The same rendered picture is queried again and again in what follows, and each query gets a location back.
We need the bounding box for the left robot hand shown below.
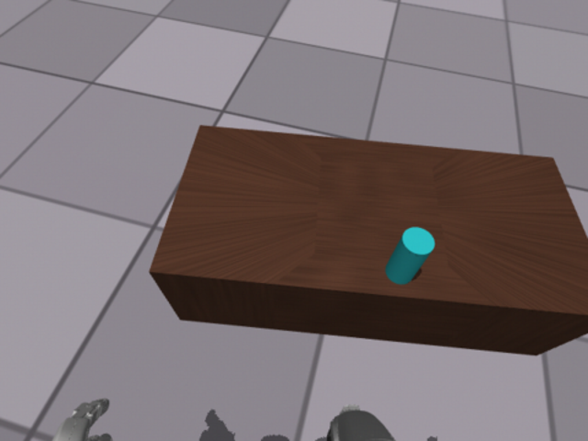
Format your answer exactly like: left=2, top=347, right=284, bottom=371
left=52, top=399, right=113, bottom=441

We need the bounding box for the can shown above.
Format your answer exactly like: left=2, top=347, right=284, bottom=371
left=385, top=227, right=435, bottom=285

